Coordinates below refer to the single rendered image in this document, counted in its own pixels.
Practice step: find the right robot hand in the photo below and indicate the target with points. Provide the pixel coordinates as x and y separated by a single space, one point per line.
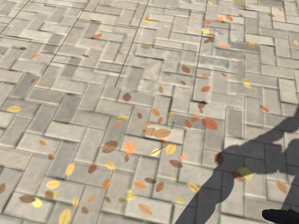
281 216

